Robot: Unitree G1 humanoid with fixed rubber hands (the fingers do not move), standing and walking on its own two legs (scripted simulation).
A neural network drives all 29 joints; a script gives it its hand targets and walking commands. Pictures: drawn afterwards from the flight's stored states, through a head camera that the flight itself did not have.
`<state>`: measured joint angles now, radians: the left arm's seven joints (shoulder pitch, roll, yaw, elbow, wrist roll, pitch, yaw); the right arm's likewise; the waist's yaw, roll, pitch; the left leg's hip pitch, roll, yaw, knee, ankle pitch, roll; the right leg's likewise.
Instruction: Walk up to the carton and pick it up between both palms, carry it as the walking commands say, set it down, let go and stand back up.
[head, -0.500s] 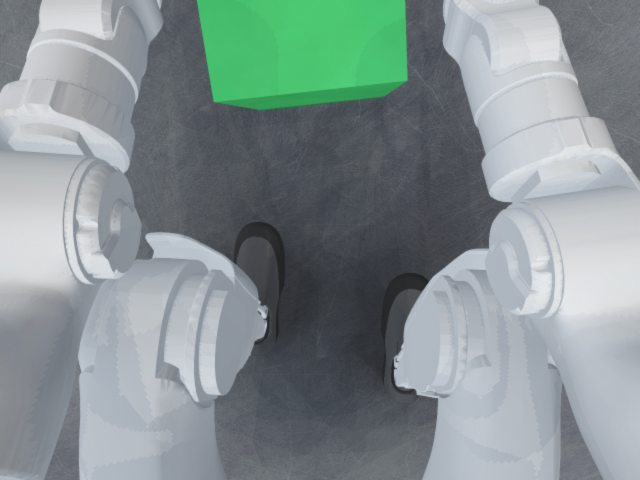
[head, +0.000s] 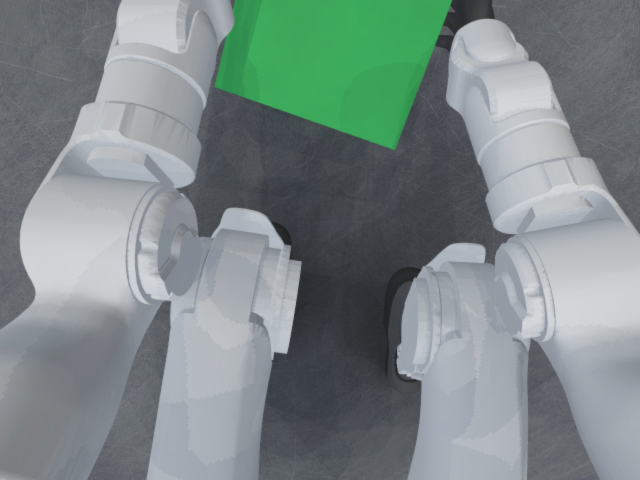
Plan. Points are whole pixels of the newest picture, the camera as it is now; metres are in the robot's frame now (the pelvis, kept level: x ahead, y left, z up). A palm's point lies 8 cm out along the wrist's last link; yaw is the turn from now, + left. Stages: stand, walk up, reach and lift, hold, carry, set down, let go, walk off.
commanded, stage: reach and lift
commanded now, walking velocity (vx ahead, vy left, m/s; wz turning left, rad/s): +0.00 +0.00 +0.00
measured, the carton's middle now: (322, 16) +0.54 +0.09 -0.22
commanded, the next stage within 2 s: none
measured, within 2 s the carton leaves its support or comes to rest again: neither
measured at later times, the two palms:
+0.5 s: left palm out of the picture +0.53 +0.21 -0.12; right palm out of the picture +0.59 -0.04 -0.13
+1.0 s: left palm out of the picture +0.55 +0.21 +0.01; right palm (426, 27) +0.50 +0.00 -0.09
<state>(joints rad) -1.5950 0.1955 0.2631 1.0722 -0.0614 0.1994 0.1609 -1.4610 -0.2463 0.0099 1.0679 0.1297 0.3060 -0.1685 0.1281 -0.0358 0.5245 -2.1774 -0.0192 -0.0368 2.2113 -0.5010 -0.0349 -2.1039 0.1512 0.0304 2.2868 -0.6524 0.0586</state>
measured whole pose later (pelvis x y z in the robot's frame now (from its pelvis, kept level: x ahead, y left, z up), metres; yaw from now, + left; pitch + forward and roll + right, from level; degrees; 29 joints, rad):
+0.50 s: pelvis +0.02 +0.00 +0.04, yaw +0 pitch +31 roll -2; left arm -1.41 0.11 0.35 0.70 0.00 0.34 0.24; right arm -1.48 -0.22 -0.10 0.77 0.05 0.36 -0.23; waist 0.15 0.04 0.53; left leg -2.12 -0.11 -0.11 2.14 -0.53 -0.08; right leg -2.02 0.14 0.01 2.18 -0.70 0.04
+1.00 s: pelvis -0.03 +0.03 +0.06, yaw -3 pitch +24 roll -6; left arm -1.70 0.03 0.46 0.81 0.21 0.37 0.22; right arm -1.40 -0.16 -0.20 0.84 -0.01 0.45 -0.14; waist 0.20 0.04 0.53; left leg -2.02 -0.14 -0.14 2.00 -0.40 -0.07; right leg -1.92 0.17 0.04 2.01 -0.55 0.05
